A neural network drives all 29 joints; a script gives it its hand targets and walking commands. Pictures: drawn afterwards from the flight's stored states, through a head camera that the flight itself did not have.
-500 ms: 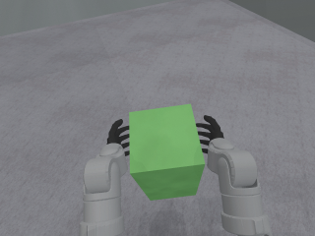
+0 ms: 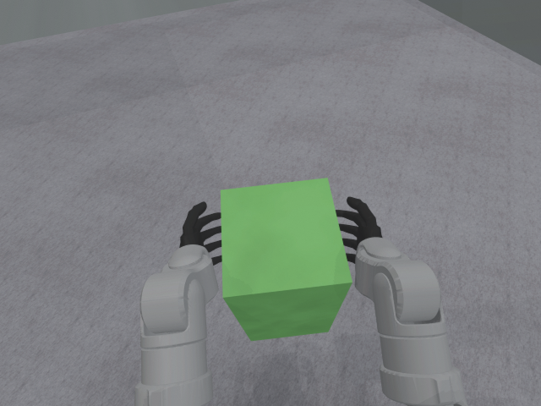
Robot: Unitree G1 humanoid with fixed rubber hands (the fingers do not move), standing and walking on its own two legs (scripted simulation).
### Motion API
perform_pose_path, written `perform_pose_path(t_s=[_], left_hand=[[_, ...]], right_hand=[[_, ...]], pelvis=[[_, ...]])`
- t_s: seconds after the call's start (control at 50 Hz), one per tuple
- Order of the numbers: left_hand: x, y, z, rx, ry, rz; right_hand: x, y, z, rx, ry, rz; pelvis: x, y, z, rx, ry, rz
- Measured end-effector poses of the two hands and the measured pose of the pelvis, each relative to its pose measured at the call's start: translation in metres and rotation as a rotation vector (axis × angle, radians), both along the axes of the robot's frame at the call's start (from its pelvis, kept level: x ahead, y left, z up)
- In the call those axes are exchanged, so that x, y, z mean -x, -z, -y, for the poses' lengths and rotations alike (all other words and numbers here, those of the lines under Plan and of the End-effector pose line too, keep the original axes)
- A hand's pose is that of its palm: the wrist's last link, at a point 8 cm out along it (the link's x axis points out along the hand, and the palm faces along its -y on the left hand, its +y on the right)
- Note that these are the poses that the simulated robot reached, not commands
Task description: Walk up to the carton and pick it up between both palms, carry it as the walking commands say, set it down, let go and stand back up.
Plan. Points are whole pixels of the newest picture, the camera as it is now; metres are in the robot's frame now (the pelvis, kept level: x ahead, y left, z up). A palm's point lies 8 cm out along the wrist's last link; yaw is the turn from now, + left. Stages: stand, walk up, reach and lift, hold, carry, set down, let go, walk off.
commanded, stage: carry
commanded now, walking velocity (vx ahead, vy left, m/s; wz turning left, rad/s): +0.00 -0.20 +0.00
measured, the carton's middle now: (283, 272) +0.32 +0.01 +0.01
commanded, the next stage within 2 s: none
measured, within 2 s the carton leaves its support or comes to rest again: neither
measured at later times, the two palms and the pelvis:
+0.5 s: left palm (254, 290) +0.25 +0.05 +0.11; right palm (444, 275) +0.27 -0.19 +0.09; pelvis -0.05 -0.10 +0.00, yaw +5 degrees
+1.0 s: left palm (328, 329) +0.21 -0.04 +0.08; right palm (526, 311) +0.22 -0.27 +0.08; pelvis -0.09 -0.18 +0.00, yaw +5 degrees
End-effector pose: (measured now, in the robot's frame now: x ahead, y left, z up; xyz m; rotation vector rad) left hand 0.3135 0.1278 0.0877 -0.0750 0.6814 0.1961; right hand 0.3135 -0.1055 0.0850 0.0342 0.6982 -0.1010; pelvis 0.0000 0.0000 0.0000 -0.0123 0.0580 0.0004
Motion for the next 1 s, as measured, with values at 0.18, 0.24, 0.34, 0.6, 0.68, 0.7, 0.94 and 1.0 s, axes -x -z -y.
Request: perform_pose_path(t_s=[0.18,0.24,0.34,0.6,0.68,0.7,0.94,1.0], left_hand=[[0.015,-0.012,0.050,-0.029,-0.011,0.019],[0.023,-0.015,0.059,-0.035,-0.024,0.032],[0.038,-0.019,0.071,-0.045,-0.039,0.040],[0.076,-0.014,0.090,-0.009,-0.060,0.016],[0.086,-0.006,0.099,0.027,-0.037,0.024],[0.090,-0.005,0.101,0.029,-0.041,0.026],[0.097,0.002,0.159,-0.007,-0.047,-0.013],[0.104,0.003,0.166,0.001,-0.050,-0.010]], right_hand=[[0.012,-0.005,0.050,-0.038,-0.005,0.021],[0.017,-0.007,0.059,-0.044,-0.017,0.034],[0.028,-0.008,0.070,-0.052,-0.033,0.042],[0.061,-0.013,0.090,-0.009,-0.061,0.020],[0.076,-0.013,0.099,0.027,-0.038,0.029],[0.080,-0.011,0.101,0.029,-0.044,0.031],[0.085,0.003,0.158,0.011,-0.062,-0.008],[0.091,0.002,0.165,0.017,-0.062,-0.005]], pelvis=[[0.014,-0.005,0.050,-0.056,-0.027,0.010],[0.019,-0.005,0.062,-0.065,-0.042,0.017],[0.030,-0.003,0.078,-0.077,-0.058,0.030],[0.064,-0.007,0.107,-0.078,-0.082,0.025],[0.078,-0.002,0.113,-0.023,-0.081,0.022],[0.080,0.000,0.116,-0.025,-0.085,0.030],[0.086,-0.001,0.173,-0.051,-0.070,0.001],[0.093,-0.001,0.182,-0.050,-0.080,0.006]])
